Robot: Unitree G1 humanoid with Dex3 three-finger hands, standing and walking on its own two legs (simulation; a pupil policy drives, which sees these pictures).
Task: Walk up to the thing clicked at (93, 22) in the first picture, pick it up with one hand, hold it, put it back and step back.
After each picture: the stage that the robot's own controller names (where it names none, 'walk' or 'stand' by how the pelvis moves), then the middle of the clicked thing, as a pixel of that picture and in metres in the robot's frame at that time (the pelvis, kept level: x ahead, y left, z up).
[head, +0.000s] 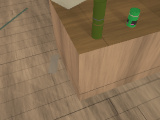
stand; (98, 19) +0.84 -0.05 -0.05
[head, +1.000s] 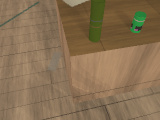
rise first; (96, 21) +0.77 -0.01 -0.02
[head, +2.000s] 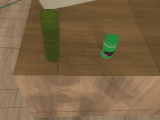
rise first; (50, 38) +0.56 +0.18 -0.01
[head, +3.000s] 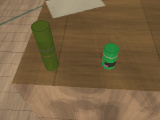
stand; (47, 48) +0.52 +0.21 -0.02
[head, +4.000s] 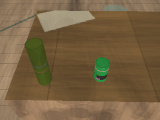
stand; (40, 64) +0.49 +0.23 -0.05
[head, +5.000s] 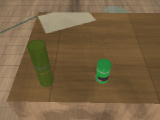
stand; (42, 65) +0.48 +0.22 -0.05
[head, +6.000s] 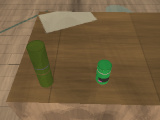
stand; (41, 66) +0.48 +0.22 -0.06
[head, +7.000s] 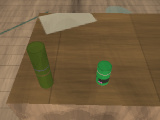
stand; (41, 67) +0.47 +0.22 -0.05
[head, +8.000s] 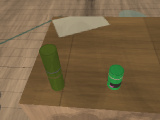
rise first; (53, 69) +0.47 +0.19 -0.05
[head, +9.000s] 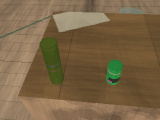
go down; (53, 63) +0.49 +0.19 -0.05
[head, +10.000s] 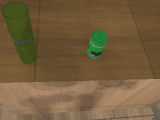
go down; (23, 38) +0.51 +0.18 +0.00
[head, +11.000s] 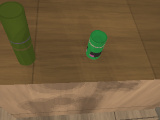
go down; (20, 39) +0.50 +0.19 +0.02
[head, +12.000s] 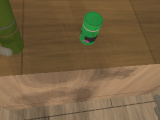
close in; (3, 23) +0.51 +0.20 +0.06
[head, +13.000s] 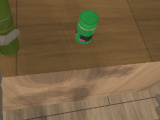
lift; out of the picture +0.52 +0.19 +0.06
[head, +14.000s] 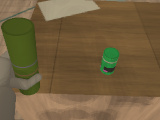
lift; (25, 62) +0.35 +0.19 +0.13
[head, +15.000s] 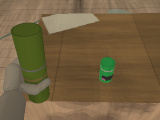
hold; (34, 68) +0.33 +0.17 +0.14
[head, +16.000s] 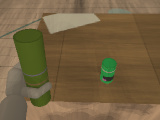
hold; (35, 72) +0.33 +0.17 +0.12
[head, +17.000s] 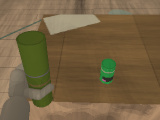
hold; (37, 73) +0.33 +0.16 +0.12
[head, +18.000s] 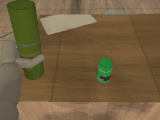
crouch; (29, 44) +0.41 +0.18 +0.17
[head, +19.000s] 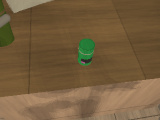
lower; out of the picture +0.53 +0.22 +0.17
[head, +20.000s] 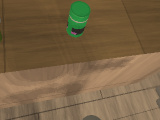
lower; out of the picture +0.56 +0.21 +0.07
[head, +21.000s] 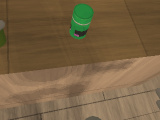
lower; out of the picture +0.55 +0.21 +0.07
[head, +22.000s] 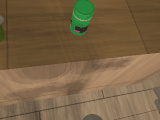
lower; out of the picture +0.55 +0.21 +0.08
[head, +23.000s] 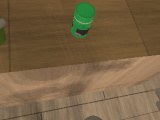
lower; out of the picture +0.55 +0.21 +0.07
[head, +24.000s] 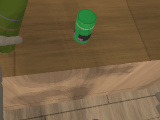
open; (9, 17) +0.53 +0.16 +0.06
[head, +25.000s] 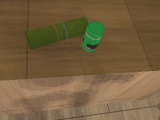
sink last; (58, 32) +0.57 +0.04 -0.05
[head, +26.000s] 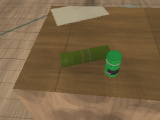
stand; (84, 56) +0.59 +0.05 -0.08
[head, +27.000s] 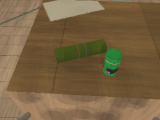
stand; (80, 50) +0.59 +0.05 -0.08
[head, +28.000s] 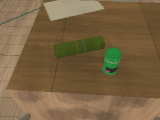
stand; (79, 46) +0.62 +0.06 -0.08
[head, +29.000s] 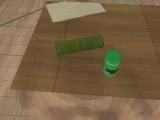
stand; (79, 45) +0.65 +0.06 -0.10
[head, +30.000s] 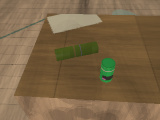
walk; (76, 51) +0.69 +0.08 -0.14
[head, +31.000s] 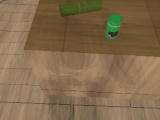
walk; (80, 7) +0.89 +0.06 -0.11
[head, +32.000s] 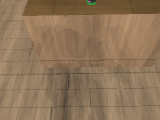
walk; out of the picture +1.23 +0.20 -0.11
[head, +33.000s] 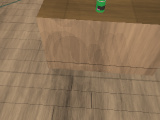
stand; out of the picture +1.33 +0.11 -0.13
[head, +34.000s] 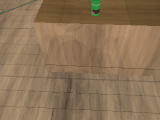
stand; out of the picture +1.37 +0.15 -0.14
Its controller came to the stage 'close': yes
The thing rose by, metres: 0.21
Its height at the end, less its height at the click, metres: -0.09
